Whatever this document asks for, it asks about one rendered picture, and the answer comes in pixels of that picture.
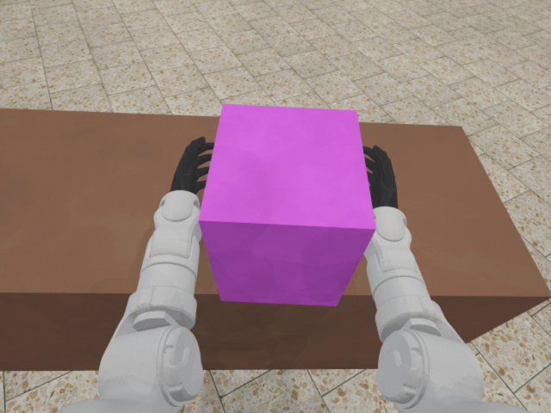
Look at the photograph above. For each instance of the right robot forearm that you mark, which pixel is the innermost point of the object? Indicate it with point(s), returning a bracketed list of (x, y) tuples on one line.
[(397, 286)]

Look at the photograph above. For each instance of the right robot upper arm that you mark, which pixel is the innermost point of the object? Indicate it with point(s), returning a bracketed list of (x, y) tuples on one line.
[(422, 373)]

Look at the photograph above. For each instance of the left robot upper arm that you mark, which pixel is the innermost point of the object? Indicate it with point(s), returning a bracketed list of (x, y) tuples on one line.
[(150, 371)]

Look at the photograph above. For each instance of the pedestal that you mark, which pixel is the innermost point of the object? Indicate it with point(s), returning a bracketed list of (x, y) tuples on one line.
[(78, 193)]

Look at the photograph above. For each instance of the robot left hand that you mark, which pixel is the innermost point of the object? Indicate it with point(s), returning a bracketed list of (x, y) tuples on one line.
[(187, 174)]

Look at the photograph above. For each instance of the left robot forearm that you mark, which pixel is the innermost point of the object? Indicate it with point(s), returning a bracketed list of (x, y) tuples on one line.
[(165, 293)]

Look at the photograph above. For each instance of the robot right hand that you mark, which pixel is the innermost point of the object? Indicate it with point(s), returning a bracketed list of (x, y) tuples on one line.
[(382, 187)]

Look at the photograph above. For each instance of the carton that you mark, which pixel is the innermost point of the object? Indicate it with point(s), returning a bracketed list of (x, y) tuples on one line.
[(286, 213)]

